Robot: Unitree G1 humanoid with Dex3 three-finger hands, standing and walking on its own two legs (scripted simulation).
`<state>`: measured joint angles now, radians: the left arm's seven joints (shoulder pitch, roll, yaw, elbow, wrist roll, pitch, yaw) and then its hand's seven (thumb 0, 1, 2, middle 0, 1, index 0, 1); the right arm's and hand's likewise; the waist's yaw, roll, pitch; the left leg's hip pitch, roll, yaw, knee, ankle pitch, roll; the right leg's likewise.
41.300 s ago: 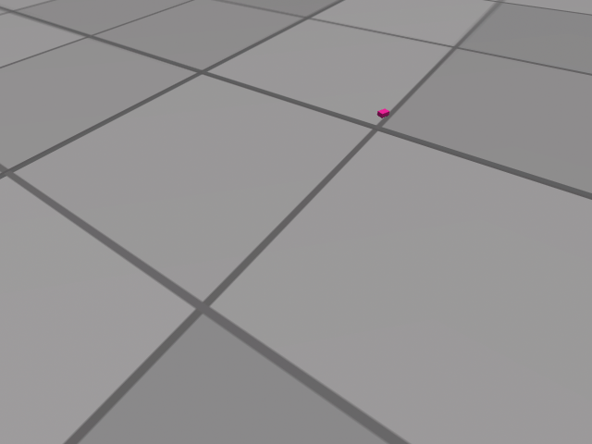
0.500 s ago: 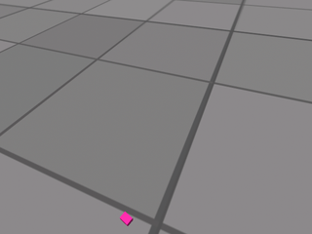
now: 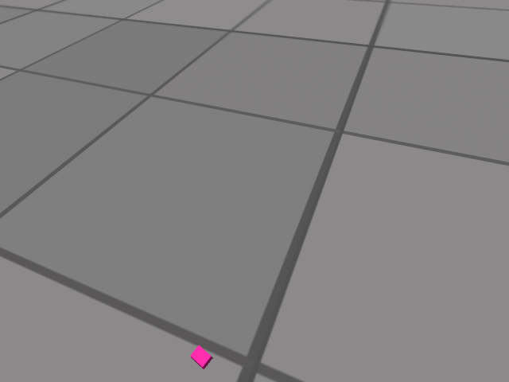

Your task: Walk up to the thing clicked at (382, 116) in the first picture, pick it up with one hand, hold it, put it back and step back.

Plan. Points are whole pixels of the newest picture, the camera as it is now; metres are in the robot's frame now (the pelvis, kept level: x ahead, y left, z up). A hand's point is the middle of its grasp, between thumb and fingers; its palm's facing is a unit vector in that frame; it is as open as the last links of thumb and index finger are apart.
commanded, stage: stand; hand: left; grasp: from above
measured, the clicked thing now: (201, 357) +0.42 +0.24 -0.77
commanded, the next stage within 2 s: step back in 1.28 s
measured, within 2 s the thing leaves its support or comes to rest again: neither
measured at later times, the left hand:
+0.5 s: hand out of the picture +0.08 +0.24 -0.16, palm faces +0.01 -0.94 -0.34, open 7.4 cm
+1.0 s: hand out of the picture +0.08 +0.24 -0.16, palm faces -0.01 -0.94 -0.34, open 7.4 cm
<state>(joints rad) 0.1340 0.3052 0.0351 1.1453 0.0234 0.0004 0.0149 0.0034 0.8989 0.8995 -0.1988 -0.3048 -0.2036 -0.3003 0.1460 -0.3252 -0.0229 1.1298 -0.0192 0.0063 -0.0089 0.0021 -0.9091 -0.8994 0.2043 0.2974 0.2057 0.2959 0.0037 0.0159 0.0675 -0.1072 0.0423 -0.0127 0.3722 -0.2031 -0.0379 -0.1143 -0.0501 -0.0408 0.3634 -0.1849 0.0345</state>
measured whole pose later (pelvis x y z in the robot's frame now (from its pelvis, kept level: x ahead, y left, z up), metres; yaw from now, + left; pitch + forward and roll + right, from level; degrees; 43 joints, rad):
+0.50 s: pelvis +0.01 +0.00 +0.00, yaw -1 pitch -3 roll +0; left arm 0.10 0.31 0.03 1.15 0.02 0.00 0.01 0.00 0.90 0.90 -0.20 -0.30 -0.20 -0.30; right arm 0.12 -0.33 -0.01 1.14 -0.02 0.00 -0.01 0.00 -0.91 -0.90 0.20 0.30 0.21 0.30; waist 0.00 0.02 0.06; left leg -0.09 0.05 0.00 0.34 -0.20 -0.04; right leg -0.10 -0.05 -0.03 0.35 -0.19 0.03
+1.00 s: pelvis +0.01 +0.00 +0.00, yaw -1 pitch -3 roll +0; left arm 0.12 0.32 0.03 1.14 0.02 0.00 0.00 0.00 0.90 0.90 -0.20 -0.30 -0.20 -0.30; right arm 0.12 -0.34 -0.01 1.14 -0.02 0.00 0.00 0.00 -0.91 -0.90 0.20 0.30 0.21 0.30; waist 0.00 0.01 0.05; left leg -0.09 0.05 0.00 0.34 -0.20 -0.04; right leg -0.11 -0.04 -0.03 0.35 -0.18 0.03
